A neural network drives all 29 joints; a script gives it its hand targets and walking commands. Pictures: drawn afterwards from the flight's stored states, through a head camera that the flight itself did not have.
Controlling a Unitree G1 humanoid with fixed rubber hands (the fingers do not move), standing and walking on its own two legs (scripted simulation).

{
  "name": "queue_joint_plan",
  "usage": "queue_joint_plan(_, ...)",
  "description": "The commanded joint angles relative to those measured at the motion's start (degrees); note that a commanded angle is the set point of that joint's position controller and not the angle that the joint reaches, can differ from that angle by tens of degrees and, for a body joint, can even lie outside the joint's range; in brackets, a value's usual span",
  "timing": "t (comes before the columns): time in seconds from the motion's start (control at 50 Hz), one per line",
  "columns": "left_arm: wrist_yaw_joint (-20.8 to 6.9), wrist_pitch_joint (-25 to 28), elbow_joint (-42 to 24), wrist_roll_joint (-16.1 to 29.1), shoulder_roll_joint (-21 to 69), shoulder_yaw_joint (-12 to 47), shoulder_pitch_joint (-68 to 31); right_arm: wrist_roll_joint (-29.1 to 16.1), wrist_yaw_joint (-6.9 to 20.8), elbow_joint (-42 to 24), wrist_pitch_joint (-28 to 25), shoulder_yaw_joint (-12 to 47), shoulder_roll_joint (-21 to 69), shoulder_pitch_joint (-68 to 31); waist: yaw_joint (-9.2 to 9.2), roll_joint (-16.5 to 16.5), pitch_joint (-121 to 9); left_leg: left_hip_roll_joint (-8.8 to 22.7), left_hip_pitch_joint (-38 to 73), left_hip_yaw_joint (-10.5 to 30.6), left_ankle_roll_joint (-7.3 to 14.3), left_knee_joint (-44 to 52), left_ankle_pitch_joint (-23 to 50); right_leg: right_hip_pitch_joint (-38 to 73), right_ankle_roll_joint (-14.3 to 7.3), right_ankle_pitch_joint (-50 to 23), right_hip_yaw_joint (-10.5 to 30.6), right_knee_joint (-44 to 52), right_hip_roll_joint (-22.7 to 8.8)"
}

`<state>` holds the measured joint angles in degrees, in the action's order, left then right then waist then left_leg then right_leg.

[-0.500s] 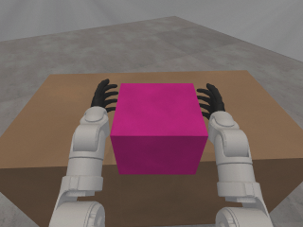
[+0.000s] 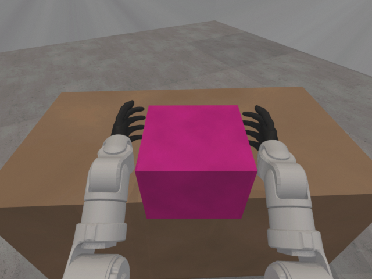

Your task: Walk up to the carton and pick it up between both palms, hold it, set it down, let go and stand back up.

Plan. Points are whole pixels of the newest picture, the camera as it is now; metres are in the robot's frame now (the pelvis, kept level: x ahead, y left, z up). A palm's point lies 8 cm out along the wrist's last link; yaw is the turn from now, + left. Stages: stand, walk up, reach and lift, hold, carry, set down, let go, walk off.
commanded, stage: hold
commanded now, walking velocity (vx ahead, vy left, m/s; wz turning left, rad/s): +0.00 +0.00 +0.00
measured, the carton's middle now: (193, 160) +0.36 +0.00 +0.13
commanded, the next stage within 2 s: none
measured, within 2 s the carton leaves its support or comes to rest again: neither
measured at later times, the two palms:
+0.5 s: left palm (122, 132) +0.37 +0.15 +0.19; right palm (264, 137) +0.37 -0.14 +0.18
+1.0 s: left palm (120, 136) +0.35 +0.15 +0.20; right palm (267, 141) +0.35 -0.14 +0.19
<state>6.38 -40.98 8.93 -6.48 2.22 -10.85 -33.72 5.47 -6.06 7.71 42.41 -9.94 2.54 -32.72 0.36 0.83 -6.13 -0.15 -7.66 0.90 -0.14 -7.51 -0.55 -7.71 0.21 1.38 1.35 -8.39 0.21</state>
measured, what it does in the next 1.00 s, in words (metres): stands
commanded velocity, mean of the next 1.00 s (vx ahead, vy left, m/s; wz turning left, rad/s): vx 0.00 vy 0.00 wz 0.00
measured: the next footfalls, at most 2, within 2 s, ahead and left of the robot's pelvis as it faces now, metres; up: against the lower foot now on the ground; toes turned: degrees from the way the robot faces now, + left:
none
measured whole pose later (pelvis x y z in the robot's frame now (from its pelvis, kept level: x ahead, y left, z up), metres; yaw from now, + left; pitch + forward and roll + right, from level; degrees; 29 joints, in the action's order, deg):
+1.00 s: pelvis -0.01 +0.00 +0.00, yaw +0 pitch +0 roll +0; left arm 5.7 -43.1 8.8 -6.7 1.8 -11.4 -35.2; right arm 6.5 -5.9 7.3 44.7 -10.4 2.9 -34.3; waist 0.3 0.6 -6.1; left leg -0.3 -7.8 0.8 -0.1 -8.4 -0.7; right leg -8.1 0.3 1.6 1.4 -9.6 0.1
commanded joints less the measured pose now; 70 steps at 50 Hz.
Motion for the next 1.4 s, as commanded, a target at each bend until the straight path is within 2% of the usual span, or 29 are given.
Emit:
queue_joint_plan(0.0,-6.54,2.85,-11.50,9.19,30.43,26.33,-38.05,-8.22,5.69,-12.51,-5.01,26.42,30.96,-41.25,0.03,-1.68,-23.61,-1.48,9.83,-0.89,0.04,-1.55,4.24,5.50,1.96,-3.07,-1.80,-0.50,1.86)
queue_joint_plan(0.06,-6.67,2.41,-9.15,8.31,29.76,24.98,-36.05,-7.37,5.62,-10.52,-4.40,25.78,30.76,-38.91,0.44,-0.36,-21.97,-1.73,9.53,-1.24,-0.20,-1.53,1.99,4.57,1.88,-0.31,-1.89,-0.20,1.89)
queue_joint_plan(0.08,-6.82,2.30,-7.63,7.86,29.13,24.24,-36.13,-6.86,5.60,-8.95,-4.21,24.35,29.91,-38.67,-0.15,-0.94,-19.64,-1.71,9.03,-1.22,-0.02,-1.39,0.36,3.24,1.87,0.94,-1.75,-0.10,1.86)
queue_joint_plan(0.14,-7.33,2.39,-5.25,6.88,28.41,21.99,-37.37,-5.88,6.16,-4.78,-4.29,23.08,30.13,-39.61,0.51,-1.27,-17.06,-1.74,7.40,-1.77,-0.01,-1.39,-1.99,1.54,1.78,4.78,-2.06,0.65,1.94)
queue_joint_plan(0.26,-7.29,4.33,-6.68,8.18,30.88,23.29,-40.68,-7.14,5.95,-7.34,-6.45,22.78,31.56,-43.31,-0.06,0.24,-23.48,-1.55,9.41,-1.01,0.09,-2.50,3.70,3.49,1.84,-1.92,-1.35,-1.18,1.86)
queue_joint_plan(0.32,-6.95,4.50,-6.11,8.14,30.42,23.55,-39.19,-7.07,5.59,-8.29,-6.47,23.96,31.01,-43.16,0.33,-1.26,-24.47,-1.50,9.49,-0.80,-0.10,-2.71,5.18,4.71,1.88,-4.02,-1.24,-1.06,1.85)
queue_joint_plan(0.34,-6.84,4.45,-5.57,8.29,30.31,23.63,-39.00,-7.16,5.54,-7.14,-6.28,24.33,31.30,-42.58,0.65,-1.42,-23.52,-1.66,9.84,-0.94,-0.07,-2.62,5.77,4.69,2.03,-4.59,-1.27,-0.98,1.91)
queue_joint_plan(0.42,-6.79,3.83,-5.86,7.76,29.54,23.69,-37.74,-6.64,5.69,-5.53,-5.53,23.18,30.11,-39.54,-0.36,-0.18,-22.63,-1.67,11.99,-1.08,-0.69,-2.08,7.45,5.21,1.83,-5.58,-1.57,0.10,1.98)
queue_joint_plan(0.46,-6.78,3.67,-6.95,7.43,30.79,23.54,-36.55,-7.29,5.82,-8.57,-5.71,23.99,30.83,-39.58,0.39,0.82,-22.84,-1.67,12.31,-1.01,-0.75,-2.28,9.52,5.55,1.86,-7.50,-1.40,-0.01,1.97)
queue_joint_plan(0.48,-6.79,3.82,-8.58,7.93,31.43,24.54,-37.05,-7.87,5.80,-9.93,-5.93,24.76,31.72,-40.40,0.15,0.74,-23.46,-1.39,12.46,-0.49,-0.80,-2.51,10.85,6.02,1.88,-8.80,-1.43,-0.31,2.12)
queue_joint_plan(0.56,-6.38,2.97,-11.26,9.09,30.81,26.38,-35.81,-8.37,5.63,-12.36,-5.08,26.80,31.67,-39.37,0.41,-1.02,-25.62,-1.41,12.97,-0.12,-0.76,-2.70,13.56,8.47,2.05,-11.72,-1.26,-0.86,2.28)
queue_joint_plan(0.58,-6.42,2.73,-10.90,9.59,31.21,26.67,-34.93,-8.32,5.61,-13.93,-4.87,27.22,31.25,-39.64,0.23,-1.72,-24.87,-1.49,13.04,-0.21,-0.79,-2.65,12.96,7.93,2.11,-10.85,-1.32,-0.93,2.29)
queue_joint_plan(0.6,-6.45,2.40,-11.23,9.50,31.20,27.10,-34.61,-8.67,5.62,-13.48,-4.38,27.15,31.43,-38.74,0.21,-0.36,-23.20,-1.37,12.58,-0.20,-0.82,-2.59,12.84,7.57,1.99,-10.42,-1.61,-0.88,2.34)
queue_joint_plan(0.64,-6.59,1.77,-12.28,9.46,30.52,27.30,-34.59,-8.33,5.69,-12.55,-3.46,27.26,30.87,-36.91,-0.35,-0.28,-21.87,-1.70,12.87,-0.64,-0.85,-2.53,12.21,7.05,2.05,-10.21,-1.42,-0.36,2.24)
queue_joint_plan(0.68,-6.79,0.95,-13.15,9.56,30.44,27.57,-33.27,-8.47,5.94,-13.44,-2.73,26.96,30.69,-35.09,0.01,0.71,-21.39,-1.48,13.09,-0.44,-1.14,-2.45,12.40,7.27,1.80,-8.93,-1.47,-0.25,2.47)
queue_joint_plan(0.7,-6.84,0.65,-13.78,9.37,29.63,27.14,-33.05,-8.21,6.10,-13.28,-2.24,26.98,30.71,-34.48,-0.34,-0.46,-20.64,-1.60,13.17,-0.63,-1.06,-2.51,11.66,7.01,2.05,-9.01,-1.47,-0.42,2.28)
queue_joint_plan(0.8,-7.69,-0.21,-12.68,8.64,30.07,25.65,-32.73,-7.78,6.46,-15.06,-1.51,26.72,30.41,-36.11,0.15,-1.34,-19.10,-1.74,10.78,-0.79,-1.02,-1.78,7.43,6.63,2.02,-5.81,-1.54,0.20,1.98)
queue_joint_plan(0.86,-7.81,0.37,-13.21,8.10,28.77,25.49,-35.52,-7.82,6.47,-15.14,-2.12,27.16,31.05,-38.40,0.16,-0.76,-20.40,-1.99,9.99,-1.24,-0.57,-1.20,4.23,5.77,2.43,-3.62,-1.64,0.08,1.81)
queue_joint_plan(0.88,-7.73,0.44,-13.37,8.12,28.83,25.82,-36.37,-7.85,6.45,-13.48,-2.06,26.58,31.07,-38.51,0.25,0.09,-19.93,-1.72,9.04,-1.19,-0.45,-0.70,3.13,5.31,2.18,-1.97,-1.70,0.18,1.85)
queue_joint_plan(0.94,-7.87,0.51,-10.00,8.12,28.37,24.19,-37.98,-6.21,6.38,-10.62,-2.12,24.61,30.20,-39.44,-0.49,-1.63,-17.74,-1.60,7.83,-1.44,-0.20,-1.10,-0.53,3.06,2.09,2.33,-2.09,0.10,1.78)
queue_joint_plan(1.02,-8.37,1.84,-5.08,6.29,27.95,21.32,-39.65,-5.19,6.51,-7.33,-3.50,21.95,29.46,-41.74,-0.39,-0.05,-18.48,-1.87,7.02,-1.98,0.27,-1.80,-5.25,-0.07,1.88,8.73,-2.09,0.00,1.71)
queue_joint_plan(1.06,-8.29,3.09,-4.19,6.01,27.98,20.23,-41.93,-4.82,6.43,-5.44,-4.33,21.11,30.09,-43.24,0.16,-1.73,-19.74,-1.59,6.84,-1.87,0.73,-2.25,-5.35,-0.79,2.14,9.90,-1.85,-0.13,1.82)
queue_joint_plan(1.08,-8.16,3.45,-3.10,5.84,27.60,19.76,-42.04,-4.98,6.44,-4.35,-4.68,21.17,30.40,-43.92,0.10,-2.26,-20.54,-1.59,7.27,-1.91,0.58,-2.24,-5.07,-0.64,2.17,9.21,-1.80,-0.09,1.74)
queue_joint_plan(1.16,-7.83,5.08,-0.55,5.96,28.71,19.41,-43.73,-5.25,6.21,-2.50,-6.36,20.31,30.16,-46.45,0.18,-0.45,-22.01,-1.49,7.09,-1.57,0.47,-2.71,-3.84,-1.12,1.87,6.98,-1.91,-1.20,2.10)
queue_joint_plan(1.2,-7.69,5.71,0.08,5.66,28.29,19.29,-43.64,-4.72,6.04,-0.14,-7.02,18.98,29.69,-45.23,-0.29,0.83,-21.32,-1.60,6.42,-1.64,0.36,-3.01,-3.15,-0.69,1.74,6.00,-1.76,-1.34,1.96)
queue_joint_plan(1.24,-7.38,6.02,0.83,5.76,28.72,18.89,-42.90,-4.90,6.14,0.81,-7.43,19.39,30.42,-44.50,0.15,0.75,-23.12,-1.25,8.92,-1.22,0.17,-3.18,-0.98,0.11,1.52,4.14,-1.57,-0.99,1.96)
queue_joint_plan(1.3,-6.81,6.69,-1.94,7.37,30.46,21.40,-42.53,-6.37,5.93,-3.24,-8.28,21.43,31.39,-45.57,-0.09,-0.81,-25.62,-1.18,10.06,-0.72,0.04,-3.84,4.72,1.72,1.68,-2.00,-1.43,-1.84,2.00)
queue_joint_plan(1.36,-5.85,6.53,-5.36,8.45,31.16,23.77,-41.04,-8.25,5.46,-6.46,-8.07,24.11,31.80,-44.61,0.65,-1.08,-27.17,-1.13,11.98,-0.35,-0.34,-4.40,11.20,3.88,1.87,-8.28,-1.11,-2.53,2.07)
queue_joint_plan(1.38,-5.49,6.20,-6.95,8.58,31.27,24.62,-40.75,-8.67,5.35,-7.00,-7.83,24.83,31.89,-44.02,0.79,0.10,-28.85,-1.25,13.37,-0.50,-0.83,-4.73,12.82,4.71,1.80,-9.81,-0.99,-2.11,2.16)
